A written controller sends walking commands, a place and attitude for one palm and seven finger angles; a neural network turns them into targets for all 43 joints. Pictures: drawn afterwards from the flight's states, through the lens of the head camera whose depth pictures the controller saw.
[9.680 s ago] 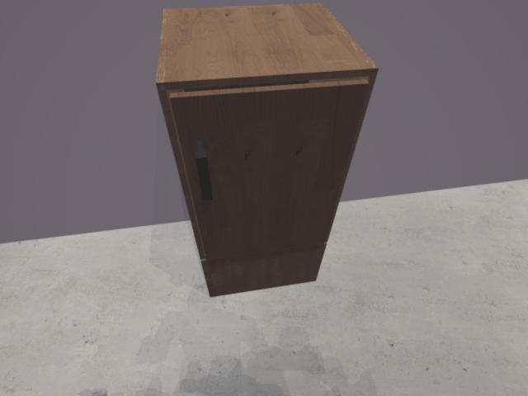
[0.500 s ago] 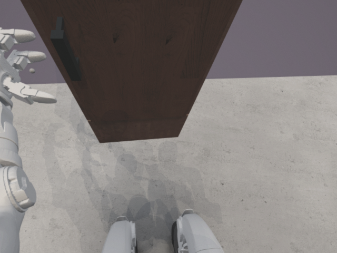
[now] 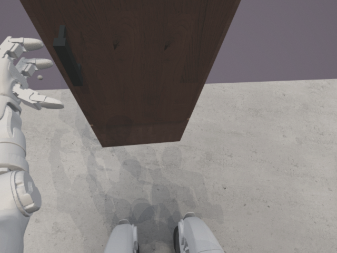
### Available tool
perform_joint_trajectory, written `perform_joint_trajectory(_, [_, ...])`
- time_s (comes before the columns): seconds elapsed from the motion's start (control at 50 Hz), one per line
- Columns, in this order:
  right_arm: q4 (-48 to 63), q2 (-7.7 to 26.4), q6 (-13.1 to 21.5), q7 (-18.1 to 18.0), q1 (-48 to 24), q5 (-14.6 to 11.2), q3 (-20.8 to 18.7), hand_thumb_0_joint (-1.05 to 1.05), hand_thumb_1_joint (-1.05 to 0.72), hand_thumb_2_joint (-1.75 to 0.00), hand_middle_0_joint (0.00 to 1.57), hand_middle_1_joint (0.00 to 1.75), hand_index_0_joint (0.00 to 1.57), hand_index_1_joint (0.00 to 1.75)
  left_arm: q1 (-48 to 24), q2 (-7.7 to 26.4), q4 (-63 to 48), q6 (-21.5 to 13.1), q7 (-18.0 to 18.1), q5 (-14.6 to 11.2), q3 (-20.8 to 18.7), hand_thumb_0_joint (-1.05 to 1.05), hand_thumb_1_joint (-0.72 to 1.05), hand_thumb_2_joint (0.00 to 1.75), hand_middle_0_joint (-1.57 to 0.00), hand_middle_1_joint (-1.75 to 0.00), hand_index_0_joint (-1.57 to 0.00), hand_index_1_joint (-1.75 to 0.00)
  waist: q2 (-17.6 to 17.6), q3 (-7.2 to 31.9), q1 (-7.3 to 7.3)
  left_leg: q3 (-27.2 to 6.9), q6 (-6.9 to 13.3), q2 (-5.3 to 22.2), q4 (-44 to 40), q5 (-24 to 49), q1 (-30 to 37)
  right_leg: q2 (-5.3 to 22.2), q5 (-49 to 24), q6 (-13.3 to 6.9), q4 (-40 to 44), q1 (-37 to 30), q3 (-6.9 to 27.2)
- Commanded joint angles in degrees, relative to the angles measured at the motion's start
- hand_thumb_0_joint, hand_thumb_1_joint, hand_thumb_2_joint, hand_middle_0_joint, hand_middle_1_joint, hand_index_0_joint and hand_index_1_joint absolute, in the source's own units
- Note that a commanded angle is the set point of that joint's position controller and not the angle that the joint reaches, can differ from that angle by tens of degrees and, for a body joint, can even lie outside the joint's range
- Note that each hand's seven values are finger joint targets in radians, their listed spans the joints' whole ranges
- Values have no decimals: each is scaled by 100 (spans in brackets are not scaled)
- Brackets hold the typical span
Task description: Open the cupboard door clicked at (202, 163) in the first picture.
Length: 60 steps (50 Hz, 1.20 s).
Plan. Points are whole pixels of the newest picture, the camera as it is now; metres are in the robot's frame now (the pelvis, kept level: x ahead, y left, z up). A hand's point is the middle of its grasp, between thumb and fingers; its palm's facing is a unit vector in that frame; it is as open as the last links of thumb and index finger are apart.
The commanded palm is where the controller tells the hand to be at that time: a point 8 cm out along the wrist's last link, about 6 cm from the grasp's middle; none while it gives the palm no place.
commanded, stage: slide the fingers in behind the handle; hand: left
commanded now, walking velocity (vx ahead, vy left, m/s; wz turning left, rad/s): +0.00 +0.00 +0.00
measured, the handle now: (70, 57) +0.55 +0.20 +0.06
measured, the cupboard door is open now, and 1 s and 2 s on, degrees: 0 0 1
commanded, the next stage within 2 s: close the thumb around the handle in 1.56 s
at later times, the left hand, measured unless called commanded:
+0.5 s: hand (60, 75) +0.50 +0.22 +0.06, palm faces +0.04 -1.00 -0.03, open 14.0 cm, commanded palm +0.47 +0.25 +0.06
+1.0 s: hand (75, 75) +0.50 +0.18 +0.06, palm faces +0.04 -1.00 -0.03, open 14.0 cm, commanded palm +0.47 +0.22 +0.06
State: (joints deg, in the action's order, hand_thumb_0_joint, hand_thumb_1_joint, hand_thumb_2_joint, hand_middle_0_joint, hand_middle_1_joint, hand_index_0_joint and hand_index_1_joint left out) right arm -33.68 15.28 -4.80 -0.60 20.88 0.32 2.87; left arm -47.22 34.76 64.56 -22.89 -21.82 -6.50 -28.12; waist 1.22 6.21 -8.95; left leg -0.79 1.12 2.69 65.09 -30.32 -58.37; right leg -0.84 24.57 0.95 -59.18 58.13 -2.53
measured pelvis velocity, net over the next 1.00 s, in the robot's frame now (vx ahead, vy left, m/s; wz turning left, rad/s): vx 0.00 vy -0.01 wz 0.00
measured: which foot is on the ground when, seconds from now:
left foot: down 0.00-1.00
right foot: down 0.00-1.00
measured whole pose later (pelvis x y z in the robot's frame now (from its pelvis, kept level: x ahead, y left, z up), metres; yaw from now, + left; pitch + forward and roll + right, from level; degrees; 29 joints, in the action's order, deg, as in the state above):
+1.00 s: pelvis +0.00 -0.01 +0.00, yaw +0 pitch +24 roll -3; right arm -34.2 14.7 -3.8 0.7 21.4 1.2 1.6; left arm -47.5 25.9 62.6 -24.7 -12.1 -4.8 -22.8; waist 1.6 7.0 -9.2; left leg -0.3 0.7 2.4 64.3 -30.2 -57.6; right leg -0.6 25.2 0.5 -59.9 58.3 -1.9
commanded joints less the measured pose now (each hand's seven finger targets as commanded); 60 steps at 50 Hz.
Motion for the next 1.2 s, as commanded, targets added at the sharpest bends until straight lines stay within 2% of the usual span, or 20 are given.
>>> perform_joint_trajectory(0.0, [213, 1077, 119, -105, 916, 8, -409, 0, -90, -90, 20, 30, 20, 30, -2286, 1252, -1198, -361, -59, -218, 114, 0, -50, 30, -30, -120, -30, -120, 810, 2642, -111, -228, 9, -88, -739, 2610, 1998, -193, -1703, -207, 498, -1248, 7])
perform_joint_trajectory(0.08, [150, 1096, 137, -113, 918, 7, -427, 0, -90, -90, 20, 30, 20, 30, -2307, 1381, -1187, -352, 7, -225, 2, 0, -50, 30, -30, -120, -30, -120, 752, 2718, -86, -205, 11, -103, -740, 2466, 1894, -169, -1652, -186, 522, -1315, 40])
perform_joint_trajectory(0.12, [156, 1074, 146, -97, 927, 22, -431, 0, -90, -90, 20, 30, 20, 30, -2318, 1289, -1297, -390, 69, -183, 63, 0, -50, 30, -30, -120, -30, -120, 976, 2845, -32, -235, -25, -103, -752, 2664, 2135, -171, -1677, -209, 484, -1229, 8])
perform_joint_trajectory(0.18, [138, 1065, 158, -87, 913, 29, -435, 0, -90, -90, 20, 30, 20, 30, -2463, 1146, -1298, -391, 212, -132, 177, 0, -50, 30, -30, -120, -30, -120, 810, 2696, -96, -253, -12, -98, -770, 2462, 2031, -168, -1518, -200, 504, -1161, -5])
perform_joint_trajectory(0.2, [162, 1061, 171, -84, 923, 40, -434, 0, -90, -90, 20, 30, 20, 30, -2502, 1126, -1390, -424, 257, -140, 166, 0, -50, 30, -30, -120, -30, -120, 931, 2765, -87, -261, -16, -102, -758, 2566, 2120, -177, -1558, -219, 471, -1123, -15])
perform_joint_trajectory(0.22, [155, 1075, 166, -79, 925, 40, -438, 0, -90, -90, 20, 30, 20, 30, -2395, 1226, -1332, -423, 297, -113, 76, 0, -50, 30, -30, -120, -30, -120, 925, 2850, -24, -255, -32, -103, -760, 2598, 2130, -169, -1585, -216, 472, -1181, -3])
perform_joint_trajectory(0.26, [154, 1055, 176, -71, 901, 34, -418, 0, -90, -90, 20, 30, 20, 30, -2488, 1156, -1184, -396, 369, -85, 136, 0, -50, 30, -30, -120, -30, -120, 699, 2657, -107, -219, 3, -118, -760, 2295, 1841, -164, -1488, -188, 502, -1239, 23])
perform_joint_trajectory(0.3, [194, 1076, 177, -81, 916, 45, -405, 0, -90, -90, 20, 30, 20, 30, -2454, 1356, -1158, -422, 438, -18, 6, 0, -50, 30, -30, -120, -30, -120, 694, 2653, -69, -213, 16, -135, -772, 2251, 1740, -167, -1520, -210, 470, -1343, 36])
perform_joint_trajectory(0.42, [225, 1035, 204, -44, 910, 56, -418, 0, -90, -90, 20, 30, 20, 30, -2446, 1096, -1289, -498, 499, -14, 151, 0, -50, 30, -30, -120, -30, -120, 875, 2965, -48, -208, -19, -125, -740, 2498, 1994, -164, -1657, -205, 421, -1311, 30])
perform_joint_trajectory(0.48, [198, 1036, 197, -41, 910, 50, -425, 0, -90, -90, 20, 30, 20, 30, -2436, 1020, -1149, -440, 527, -33, 167, 0, -50, 30, -30, -120, -30, -120, 678, 2752, -93, -179, 1, -122, -739, 2349, 1802, -161, -1624, -187, 456, -1328, 41])
perform_joint_trajectory(0.58, [176, 1009, 198, -18, 960, 67, -431, 0, -90, -90, 20, 30, 20, 30, -2527, 791, -1179, -419, 630, -10, 307, 0, -50, 30, -30, -120, -30, -120, 624, 2777, -111, -188, 1, -128, -735, 2355, 1806, -155, -1617, -183, 452, -1287, 32])
perform_joint_trajectory(0.68, [123, 969, 203, 12, 993, 104, -452, 0, -90, -90, 20, 30, 20, 30, -2649, 584, -1311, -511, 793, 30, 412, 0, -50, 30, -30, -120, -30, -120, 784, 2925, -130, -216, -28, -123, -689, 2667, 2037, -157, -1774, -190, 396, -1203, 13])
perform_joint_trajectory(0.84, [210, 949, 155, 42, 984, 97, -461, 0, -90, -90, 20, 30, 20, 30, -2312, 785, -1375, -534, 1001, 95, 168, 0, -50, 30, -30, -120, -30, -120, 548, 2935, 11, -119, -3, -163, -741, 2638, 1772, -147, -2053, -185, 400, -1668, 62])
perform_joint_trajectory(0.88, [223, 931, 158, 44, 958, 90, -460, 0, -90, -90, 20, 30, 20, 30, -2363, 679, -1434, -548, 1013, 106, 267, 0, -50, 30, -30, -120, -30, -120, 473, 2869, -31, -81, 12, -171, -751, 2524, 1673, -140, -2062, -174, 422, -1733, 92])
perform_joint_trajectory(0.92, [203, 914, 173, 51, 947, 98, -475, 0, -90, -90, 20, 30, 20, 30, -2490, 445, -1563, -618, 1006, 75, 448, 0, -50, 30, -30, -120, -30, -120, 669, 2976, -72, -121, -13, -159, -733, 2697, 1948, -150, -2090, -187, 403, -1579, 70])
perform_joint_trajectory(0.94, [205, 917, 177, 56, 961, 93, -489, 0, -90, -90, 20, 30, 20, 30, -2324, 434, -1468, -616, 1007, 60, 408, 0, -50, 30, -30, -120, -30, -120, 606, 2984, -28, -113, -18, -165, -729, 2667, 1928, -152, -2068, -189, 414, -1606, 64])
perform_joint_trajectory(1.02, [126, 918, 194, 50, 943, 87, -489, 0, -90, -90, 20, 30, 20, 30, -2487, 183, -1248, -600, 1000, 50, 616, 0, -50, 30, -30, -120, -30, -120, 531, 2736, -155, -127, -12, -162, -730, 2468, 1833, -143, -1899, -184, 432, -1401, 42])
perform_joint_trajectory(1.08, [120, 928, 206, 52, 933, 99, -490, 0, -90, -90, 20, 30, 20, 30, -2606, 169, -1271, -605, 1068, 73, 629, 0, -50, 30, -30, -120, -30, -120, 518, 2724, -151, -154, -17, -176, -739, 2365, 1840, -139, -1763, -193, 435, -1342, 39])
perform_joint_trajectory(1.12, [122, 897, 227, 75, 931, 122, -498, 0, -90, -90, 20, 30, 20, 30, -2700, -24, -1498, -680, 1117, 67, 770, 0, -50, 30, -30, -120, -30, -120, 873, 3011, -121, -182, -56, -172, -720, 2668, 2189, -138, -1871, -207, 390, -1256, 13])
perform_joint_trajectory(1.18, [97, 915, 221, 97, 936, 133, -512, 0, -90, -90, 20, 30, 20, 30, -2555, 27, -1433, -689, 1226, 89, 686, 0, -50, 30, -30, -120, -30, -120, 658, 3032, -98, -190, -63, -165, -696, 2769, 2168, -144, -1930, -198, 377, -1306, 0])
